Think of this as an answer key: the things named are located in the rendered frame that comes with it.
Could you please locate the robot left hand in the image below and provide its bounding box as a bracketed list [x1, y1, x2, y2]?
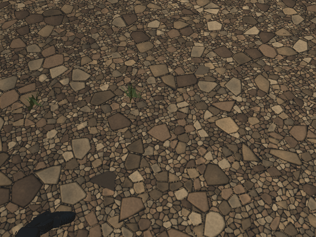
[15, 210, 76, 237]

